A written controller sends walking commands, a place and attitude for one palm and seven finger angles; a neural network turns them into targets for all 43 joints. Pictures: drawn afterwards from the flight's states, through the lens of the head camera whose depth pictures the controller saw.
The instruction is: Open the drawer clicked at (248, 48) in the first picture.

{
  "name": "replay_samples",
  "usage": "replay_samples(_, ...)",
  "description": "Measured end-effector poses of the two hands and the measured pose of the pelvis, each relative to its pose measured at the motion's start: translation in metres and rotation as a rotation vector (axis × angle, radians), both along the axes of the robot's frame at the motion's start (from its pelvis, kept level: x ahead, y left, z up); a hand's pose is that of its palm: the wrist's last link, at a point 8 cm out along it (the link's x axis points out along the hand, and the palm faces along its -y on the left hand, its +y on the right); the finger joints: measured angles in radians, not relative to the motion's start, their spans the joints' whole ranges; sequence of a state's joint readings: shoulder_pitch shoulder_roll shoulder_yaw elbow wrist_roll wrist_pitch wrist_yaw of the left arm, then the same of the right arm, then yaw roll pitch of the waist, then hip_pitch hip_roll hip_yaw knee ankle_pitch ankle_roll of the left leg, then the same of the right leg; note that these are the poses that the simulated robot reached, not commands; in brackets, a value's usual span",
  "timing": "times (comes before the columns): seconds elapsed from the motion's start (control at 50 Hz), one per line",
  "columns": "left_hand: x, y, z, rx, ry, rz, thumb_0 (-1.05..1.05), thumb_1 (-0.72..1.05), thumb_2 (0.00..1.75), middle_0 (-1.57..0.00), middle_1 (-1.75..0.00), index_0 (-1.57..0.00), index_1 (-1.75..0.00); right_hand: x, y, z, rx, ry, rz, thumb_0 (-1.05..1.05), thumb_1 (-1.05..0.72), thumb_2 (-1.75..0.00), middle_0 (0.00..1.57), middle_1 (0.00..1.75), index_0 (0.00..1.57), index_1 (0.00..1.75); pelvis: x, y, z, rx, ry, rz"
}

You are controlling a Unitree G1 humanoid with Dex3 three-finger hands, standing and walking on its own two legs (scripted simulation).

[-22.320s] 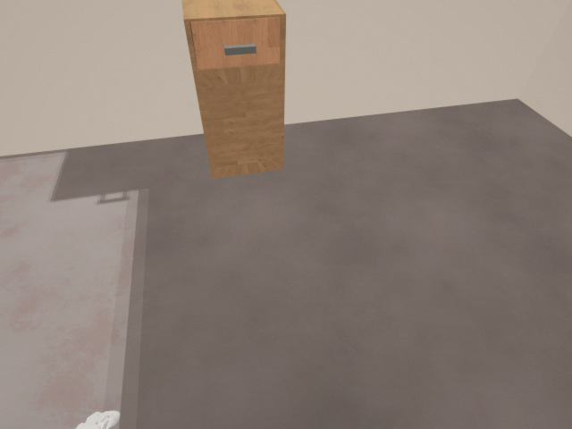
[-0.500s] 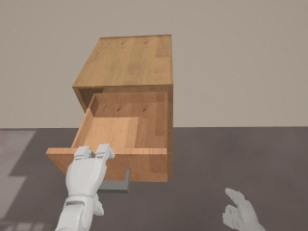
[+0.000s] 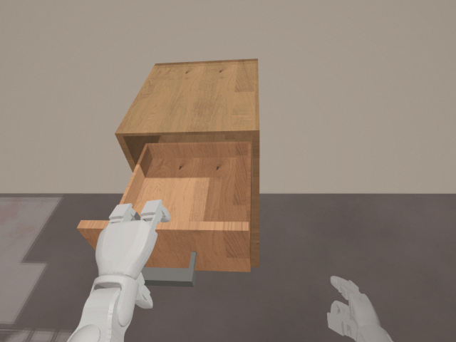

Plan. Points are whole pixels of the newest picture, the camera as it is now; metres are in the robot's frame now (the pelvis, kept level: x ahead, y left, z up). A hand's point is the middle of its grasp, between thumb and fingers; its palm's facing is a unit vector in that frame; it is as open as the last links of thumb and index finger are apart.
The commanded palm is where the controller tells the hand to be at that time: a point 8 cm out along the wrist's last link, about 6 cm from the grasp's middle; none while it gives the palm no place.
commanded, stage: lift the hand off the handle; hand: left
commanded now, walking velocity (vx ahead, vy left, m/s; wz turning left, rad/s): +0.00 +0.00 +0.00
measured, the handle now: (166, 266) +0.28 +0.19 -0.07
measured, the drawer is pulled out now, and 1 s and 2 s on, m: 0.30 0.30 0.30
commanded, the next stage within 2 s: draw the hand back to the body in 0.42 s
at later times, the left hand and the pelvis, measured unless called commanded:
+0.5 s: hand (142, 246) +0.24 +0.18 +0.08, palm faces +0.11 -0.16 -0.98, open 13.9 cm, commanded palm +0.20 +0.18 +0.13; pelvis +0.00 +0.01 +0.01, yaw +0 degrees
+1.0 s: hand (112, 252) +0.22 +0.22 +0.09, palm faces +0.09 -0.12 -0.99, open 13.9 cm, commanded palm +0.18 +0.22 +0.15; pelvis +0.00 +0.01 +0.01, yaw +0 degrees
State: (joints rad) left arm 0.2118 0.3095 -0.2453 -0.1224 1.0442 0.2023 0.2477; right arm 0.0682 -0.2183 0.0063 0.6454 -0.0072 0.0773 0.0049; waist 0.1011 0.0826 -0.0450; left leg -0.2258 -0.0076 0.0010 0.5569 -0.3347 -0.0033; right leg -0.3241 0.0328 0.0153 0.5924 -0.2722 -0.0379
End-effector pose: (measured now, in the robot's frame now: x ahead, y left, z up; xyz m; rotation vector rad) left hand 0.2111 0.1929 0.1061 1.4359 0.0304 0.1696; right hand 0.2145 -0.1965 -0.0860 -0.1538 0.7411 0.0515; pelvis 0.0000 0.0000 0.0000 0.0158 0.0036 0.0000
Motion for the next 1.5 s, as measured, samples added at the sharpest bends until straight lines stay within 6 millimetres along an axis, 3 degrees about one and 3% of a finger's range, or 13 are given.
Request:
replay_samples(0.4,0.002,-0.002,0.026,-0.021,-0.030,-0.023,0.00,-0.50,0.30,-0.32,-1.20,-0.32,-1.20,0.009,0.011,0.008,0.027,-0.007,0.023,0.02,-0.91,-0.90,0.20,0.30,0.20,0.30,0.004,0.006,0.005,-0.005,-0.024,-0.003)
replay_samples(0.6,0.001,0.000,0.021,-0.022,0.007,-0.024,0.00,-0.50,0.30,-0.32,-1.20,-0.32,-1.20,0.011,0.015,0.010,0.027,-0.009,0.039,0.02,-0.91,-0.90,0.20,0.30,0.20,0.30,0.003,0.005,0.006,-0.006,-0.027,-0.003)
replay_samples(0.8,-0.012,0.028,0.037,-0.004,-0.020,0.045,0.00,-0.50,0.30,-0.32,-1.20,-0.32,-1.20,0.009,0.008,0.009,0.015,-0.001,0.022,0.02,-0.91,-0.90,0.20,0.30,0.20,0.30,0.005,0.004,0.007,-0.009,-0.032,-0.004)
replay_samples(1.02,-0.021,0.033,0.041,0.011,0.005,0.011,0.00,-0.50,0.30,-0.32,-1.20,-0.32,-1.20,0.009,0.008,0.010,-0.018,-0.003,0.030,0.02,-0.91,-0.90,0.20,0.30,0.20,0.30,0.002,0.008,0.008,-0.011,-0.034,0.004)
replay_samples(1.14,-0.026,0.048,0.049,0.028,-0.016,0.044,0.00,-0.50,0.30,-0.32,-1.20,-0.32,-1.20,0.010,0.013,0.011,-0.008,-0.008,0.030,0.02,-0.91,-0.90,0.20,0.30,0.20,0.30,0.003,0.009,0.009,-0.012,-0.040,0.003)
replay_samples(1.22,-0.029,0.053,0.044,-0.670,-0.114,0.040,0.00,-0.48,0.30,-0.32,-1.19,-0.32,-1.18,0.007,0.016,0.022,-0.015,-0.096,0.011,0.02,-0.91,-0.90,0.20,0.30,0.20,0.30,0.003,0.009,0.008,-0.017,-0.071,0.014)
replay_samples(1.28,-0.034,0.052,0.041,-0.932,-0.183,0.017,-0.01,-0.43,0.32,-0.31,-1.16,-0.31,-1.15,0.002,0.016,0.032,-0.045,-0.148,0.001,0.02,-0.91,-0.90,0.20,0.30,0.20,0.30,0.008,0.007,0.009,-0.021,-0.081,0.019)
replay_samples(1.36,-0.038,0.061,0.055,-1.015,-0.291,-0.016,-0.01,-0.34,0.36,-0.31,-1.10,-0.30,-1.09,-0.005,0.012,0.034,-0.081,-0.167,0.000,0.02,-0.91,-0.90,0.20,0.30,0.20,0.30,0.014,0.007,0.010,-0.026,-0.087,0.030)
replay_samples(1.5,-0.040,0.078,0.072,-0.991,-0.369,-0.011,-0.01,-0.13,0.46,-0.29,-0.96,-0.28,-0.96,-0.014,0.003,0.023,-0.091,-0.123,-0.017,0.02,-0.91,-0.90,0.20,0.30,0.20,0.30,0.019,0.011,0.010,-0.027,-0.077,0.036)
